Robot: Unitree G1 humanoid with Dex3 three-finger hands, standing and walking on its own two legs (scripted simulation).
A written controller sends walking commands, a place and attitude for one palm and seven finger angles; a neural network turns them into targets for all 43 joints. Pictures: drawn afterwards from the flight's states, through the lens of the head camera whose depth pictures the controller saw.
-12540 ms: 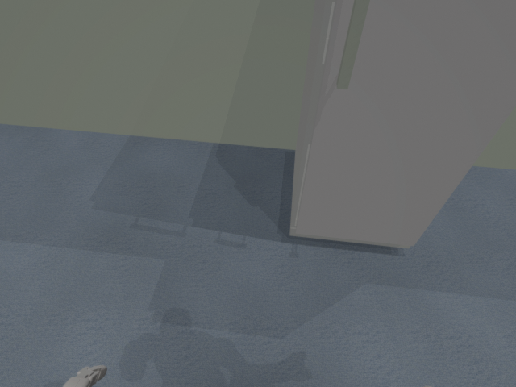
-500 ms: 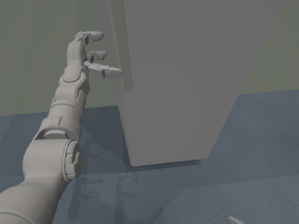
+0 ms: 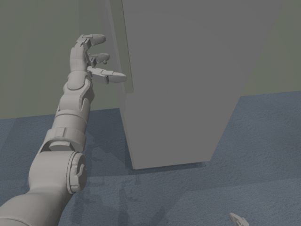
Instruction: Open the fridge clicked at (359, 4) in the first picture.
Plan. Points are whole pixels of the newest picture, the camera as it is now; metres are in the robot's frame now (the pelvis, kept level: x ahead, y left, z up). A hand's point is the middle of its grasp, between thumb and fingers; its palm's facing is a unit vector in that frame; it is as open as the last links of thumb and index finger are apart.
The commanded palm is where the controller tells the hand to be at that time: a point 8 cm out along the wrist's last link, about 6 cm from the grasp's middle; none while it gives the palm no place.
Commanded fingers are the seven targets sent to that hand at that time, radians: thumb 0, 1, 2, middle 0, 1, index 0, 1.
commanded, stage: move the hooked fingers beside the handle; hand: left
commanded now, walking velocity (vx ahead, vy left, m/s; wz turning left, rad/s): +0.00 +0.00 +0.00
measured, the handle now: (121, 30) +0.55 +0.08 +0.26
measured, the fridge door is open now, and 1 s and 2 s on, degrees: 0 0 0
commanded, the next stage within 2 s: feel for the door with the fingertips in 0.50 s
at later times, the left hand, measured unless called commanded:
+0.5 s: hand (107, 60) +0.48 +0.12 +0.21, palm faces +0.09 -1.00 +0.00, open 14.0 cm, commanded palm +0.45 +0.18 +0.20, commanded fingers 0.00 -0.50 0.30 -0.30 -1.20 -0.30 -1.20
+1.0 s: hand (120, 60) +0.49 +0.08 +0.21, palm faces +0.08 -1.00 +0.02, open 14.0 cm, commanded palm +0.46 +0.15 +0.20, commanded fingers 0.00 -0.50 0.30 -0.30 -1.20 -0.30 -1.20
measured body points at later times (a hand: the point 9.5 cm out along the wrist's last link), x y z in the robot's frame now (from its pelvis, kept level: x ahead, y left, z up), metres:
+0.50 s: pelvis +0.00 +0.00 +0.00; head +0.01 -0.01 +0.45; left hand +0.46 +0.17 +0.21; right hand +0.09 -0.25 -0.12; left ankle -0.01 +0.12 -0.74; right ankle +0.01 -0.12 -0.74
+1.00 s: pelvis +0.00 +0.00 +0.00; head +0.02 -0.01 +0.45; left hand +0.48 +0.14 +0.21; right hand +0.09 -0.24 -0.12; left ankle -0.01 +0.13 -0.74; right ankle +0.01 -0.12 -0.74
